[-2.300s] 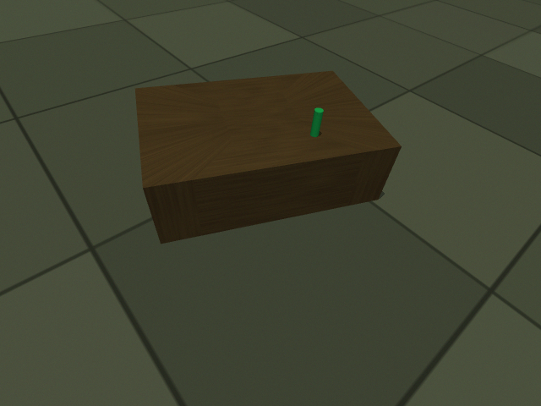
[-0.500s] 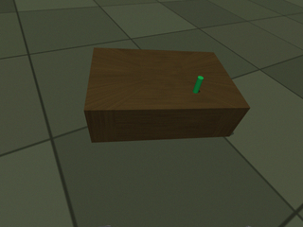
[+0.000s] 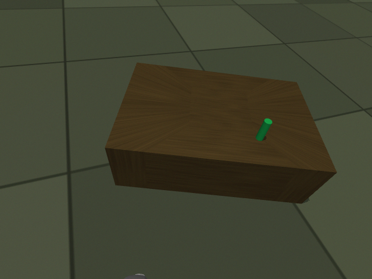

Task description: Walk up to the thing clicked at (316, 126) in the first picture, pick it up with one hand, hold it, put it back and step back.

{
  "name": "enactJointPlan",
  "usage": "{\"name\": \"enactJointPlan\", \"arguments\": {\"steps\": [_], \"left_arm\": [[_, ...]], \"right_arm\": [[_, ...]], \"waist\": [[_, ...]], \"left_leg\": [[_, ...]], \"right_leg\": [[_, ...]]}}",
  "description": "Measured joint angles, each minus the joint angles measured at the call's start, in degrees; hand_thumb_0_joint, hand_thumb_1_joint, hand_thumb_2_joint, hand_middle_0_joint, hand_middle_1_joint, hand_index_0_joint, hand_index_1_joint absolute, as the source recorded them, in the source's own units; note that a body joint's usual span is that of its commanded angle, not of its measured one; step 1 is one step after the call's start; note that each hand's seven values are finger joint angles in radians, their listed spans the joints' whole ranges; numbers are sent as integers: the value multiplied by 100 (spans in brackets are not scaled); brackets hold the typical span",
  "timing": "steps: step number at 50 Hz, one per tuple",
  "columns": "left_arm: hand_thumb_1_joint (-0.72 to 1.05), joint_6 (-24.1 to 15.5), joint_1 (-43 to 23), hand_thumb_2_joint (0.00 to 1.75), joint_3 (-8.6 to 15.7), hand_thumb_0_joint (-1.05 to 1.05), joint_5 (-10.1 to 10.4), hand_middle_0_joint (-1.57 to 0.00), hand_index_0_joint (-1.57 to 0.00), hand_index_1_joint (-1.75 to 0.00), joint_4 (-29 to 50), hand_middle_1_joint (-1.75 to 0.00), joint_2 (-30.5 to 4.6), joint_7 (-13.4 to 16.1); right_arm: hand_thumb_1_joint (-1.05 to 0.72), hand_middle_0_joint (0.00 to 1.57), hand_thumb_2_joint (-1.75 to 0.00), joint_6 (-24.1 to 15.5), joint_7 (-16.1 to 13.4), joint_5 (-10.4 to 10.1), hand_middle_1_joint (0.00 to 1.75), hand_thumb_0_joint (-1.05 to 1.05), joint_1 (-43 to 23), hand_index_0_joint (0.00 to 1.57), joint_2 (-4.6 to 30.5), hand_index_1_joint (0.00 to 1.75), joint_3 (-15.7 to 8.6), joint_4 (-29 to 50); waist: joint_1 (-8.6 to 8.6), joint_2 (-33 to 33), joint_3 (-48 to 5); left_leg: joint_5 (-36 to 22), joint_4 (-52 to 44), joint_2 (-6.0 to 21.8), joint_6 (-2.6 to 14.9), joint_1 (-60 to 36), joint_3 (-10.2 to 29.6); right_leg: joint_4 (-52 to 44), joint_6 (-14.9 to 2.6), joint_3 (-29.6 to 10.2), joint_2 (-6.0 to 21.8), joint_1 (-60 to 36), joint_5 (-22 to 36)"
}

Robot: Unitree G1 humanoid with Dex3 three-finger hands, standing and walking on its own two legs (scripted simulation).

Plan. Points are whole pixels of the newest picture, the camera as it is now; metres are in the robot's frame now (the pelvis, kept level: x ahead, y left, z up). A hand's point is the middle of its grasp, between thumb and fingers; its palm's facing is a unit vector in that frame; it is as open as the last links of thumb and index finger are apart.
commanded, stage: walk up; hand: right
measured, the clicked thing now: (263, 130) +0.92 -0.35 -0.34
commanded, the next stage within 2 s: none
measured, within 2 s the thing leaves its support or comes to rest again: neither
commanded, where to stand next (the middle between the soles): +0.42 -0.19 m, yaw +4 degrees
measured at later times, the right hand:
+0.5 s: hand out of the picture +0.21 -0.43 -0.15, palm faces -0.07 +0.89 -0.46, open 7.4 cm
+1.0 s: hand (365, 231) +0.35 -0.49 -0.12, palm faces -0.08 +0.88 -0.47, open 7.4 cm
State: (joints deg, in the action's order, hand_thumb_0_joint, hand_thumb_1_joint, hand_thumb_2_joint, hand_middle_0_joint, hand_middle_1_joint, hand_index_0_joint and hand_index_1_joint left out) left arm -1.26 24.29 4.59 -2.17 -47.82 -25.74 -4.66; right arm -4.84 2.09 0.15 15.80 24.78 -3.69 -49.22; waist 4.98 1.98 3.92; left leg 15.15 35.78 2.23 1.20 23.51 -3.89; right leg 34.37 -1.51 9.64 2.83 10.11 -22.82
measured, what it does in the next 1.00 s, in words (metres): walks ahead: left foot, then right foot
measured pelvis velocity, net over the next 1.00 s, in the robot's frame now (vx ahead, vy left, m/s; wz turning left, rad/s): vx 0.30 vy -0.20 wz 0.05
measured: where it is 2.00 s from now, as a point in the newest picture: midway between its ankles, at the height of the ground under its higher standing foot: (220, 258)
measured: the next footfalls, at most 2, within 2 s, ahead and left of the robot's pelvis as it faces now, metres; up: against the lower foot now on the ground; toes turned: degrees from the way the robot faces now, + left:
left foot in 0.02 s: +0.13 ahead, +0.11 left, +0.00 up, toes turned +4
right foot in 0.34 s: +0.25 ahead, -0.24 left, +0.00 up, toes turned -3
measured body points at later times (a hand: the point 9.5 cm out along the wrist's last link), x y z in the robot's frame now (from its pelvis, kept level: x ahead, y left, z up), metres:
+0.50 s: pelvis +0.15 -0.13 -0.02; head +0.16 -0.14 +0.43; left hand +0.22 +0.21 -0.10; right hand +0.22 -0.48 -0.12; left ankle +0.16 +0.02 -0.67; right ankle +0.21 -0.24 -0.73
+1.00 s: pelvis +0.30 -0.20 +0.00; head +0.31 -0.18 +0.45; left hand +0.35 +0.13 -0.12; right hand +0.35 -0.54 -0.09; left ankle +0.29 -0.04 -0.73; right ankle +0.40 -0.36 -0.70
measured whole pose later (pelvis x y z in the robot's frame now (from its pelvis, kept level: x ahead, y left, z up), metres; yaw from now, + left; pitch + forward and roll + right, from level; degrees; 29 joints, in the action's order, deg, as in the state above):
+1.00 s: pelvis +0.30 -0.20 +0.00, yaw +3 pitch -3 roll +1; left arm -0.1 16.3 4.3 -0.8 -49.6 -25.7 -4.9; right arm -5.2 0.9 1.2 20.3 25.4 -2.6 -49.2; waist -1.3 4.0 4.0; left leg 18.3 35.1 5.0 -0.3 14.2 -4.4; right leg 45.9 -0.3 -0.3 6.8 28.6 -16.8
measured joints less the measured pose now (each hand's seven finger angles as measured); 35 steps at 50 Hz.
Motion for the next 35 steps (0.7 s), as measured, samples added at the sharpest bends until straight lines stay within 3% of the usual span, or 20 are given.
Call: {"name": "enactJointPlan", "arguments": {"steps": [1,2,5,7,12,16,17,19,21,23,28,35], "left_arm": [[90,23,1,90,-24,1,13,-20,-20,-30,31,-30,1,15],[90,63,-49,90,-32,1,17,-20,-20,-30,28,-30,19,38],[91,212,-257,90,-89,1,15,-20,-20,-30,-27,-30,77,76],[91,215,-422,90,-83,1,40,-20,-20,-30,-9,-30,65,77],[91,160,-838,90,30,1,62,-20,-20,-30,178,-30,38,-30],[91,131,-1047,90,99,1,59,-20,-20,-30,236,-30,-6,-136],[91,101,-1048,90,122,1,46,-20,-20,-30,251,-30,-42,-152],[91,1,-1063,90,174,1,-3,-20,-20,-30,291,-30,-62,-119],[91,-47,-1057,90,156,1,18,-20,-20,-30,314,-30,-38,-50],[91,-43,-1010,90,99,1,55,-20,-20,-30,283,-30,50,5],[91,-38,-693,90,6,1,42,-20,-20,-30,166,-30,142,43],[90,103,-269,90,-70,1,53,-20,-20,-30,65,-30,10,24]], "right_arm": [[-91,21,-90,-49,-33,16,30,1,-1,20,-1,30,-5,44],[-91,21,-90,-85,-84,52,30,1,-20,20,-24,30,-15,90],[-91,21,-90,-103,-173,-16,30,1,28,20,-99,30,35,207],[-91,21,-90,-115,-214,-42,30,1,116,20,-152,30,89,238],[-90,21,-90,-132,-203,24,30,0,352,20,-87,30,147,209],[-90,21,-90,-70,-187,61,30,1,470,20,99,30,95,111],[-90,21,-90,-31,-194,79,30,1,509,20,149,30,75,78],[-90,21,-90,70,-256,88,30,1,526,20,245,30,20,-50],[-90,21,-90,201,-335,55,30,1,418,20,236,30,-5,-247],[-91,21,-90,204,-324,19,30,1,318,20,246,30,1,-351],[-91,21,-90,42,-167,40,30,1,233,20,164,30,52,-302],[-91,21,-90,-74,-88,59,30,1,287,20,-51,30,86,-168]], "waist": [[-38,54,42],[-77,139,110],[-242,252,114],[-330,344,104],[-473,357,111],[-584,142,55],[-599,73,-2],[-582,-167,-43],[-513,-212,-37],[-450,-291,-14],[-300,-273,-11],[-170,59,-53]], "left_leg": [[-355,-160,-65,49,-122,-16],[-358,24,-120,47,-119,-42],[41,340,-126,25,-211,-12],[119,249,-107,-43,-409,17],[329,177,70,-218,-742,133],[719,447,357,-324,-844,287],[906,649,447,-278,-802,356],[1362,1523,603,-7,-511,670],[1476,2662,367,62,-51,808],[1186,3152,256,71,322,634],[880,2212,173,26,644,58],[176,283,-53,89,34,-162]], "right_leg": [[381,-29,-5,61,77,-219],[968,-77,-156,103,252,-382],[2631,-70,-725,-80,988,-533],[3047,-34,-895,-16,1410,-353],[2180,68,-1043,360,1967,-27],[1101,0,-982,407,1784,439],[913,12,-927,353,1646,480],[1166,160,-708,160,1643,640],[1338,138,-596,122,1591,427],[1137,36,-488,64,1381,397],[493,-147,-356,-78,893,475],[503,-153,-226,-157,505,34]]}}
